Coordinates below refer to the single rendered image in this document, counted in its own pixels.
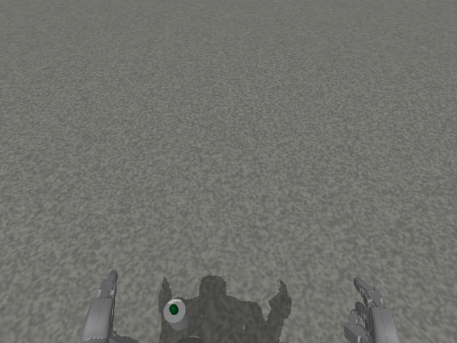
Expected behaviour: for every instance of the left robot hand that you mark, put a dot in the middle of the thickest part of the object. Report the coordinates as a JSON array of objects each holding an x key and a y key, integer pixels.
[{"x": 99, "y": 319}]

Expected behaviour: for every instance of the right robot hand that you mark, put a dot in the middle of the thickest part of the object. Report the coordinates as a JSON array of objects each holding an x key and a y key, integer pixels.
[{"x": 379, "y": 321}]

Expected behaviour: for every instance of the bottle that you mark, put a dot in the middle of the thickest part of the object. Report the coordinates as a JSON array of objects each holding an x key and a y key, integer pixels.
[{"x": 176, "y": 314}]

